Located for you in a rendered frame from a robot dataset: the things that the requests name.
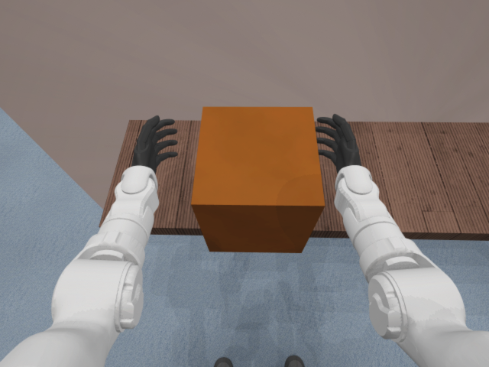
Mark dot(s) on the carton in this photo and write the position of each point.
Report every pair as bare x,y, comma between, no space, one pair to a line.
257,184

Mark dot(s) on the robot right upper arm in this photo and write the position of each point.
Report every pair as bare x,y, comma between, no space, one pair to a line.
421,311

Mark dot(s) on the robot left hand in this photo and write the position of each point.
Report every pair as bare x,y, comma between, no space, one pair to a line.
147,149

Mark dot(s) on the robot right forearm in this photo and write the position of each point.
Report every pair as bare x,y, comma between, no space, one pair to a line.
374,234

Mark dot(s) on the robot left forearm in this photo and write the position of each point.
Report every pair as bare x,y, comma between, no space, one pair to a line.
127,227

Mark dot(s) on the robot right hand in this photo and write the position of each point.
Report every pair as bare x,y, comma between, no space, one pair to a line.
346,152

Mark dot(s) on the robot left upper arm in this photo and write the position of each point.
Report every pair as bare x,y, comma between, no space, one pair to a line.
96,301

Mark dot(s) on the table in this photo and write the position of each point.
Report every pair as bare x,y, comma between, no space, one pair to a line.
433,178

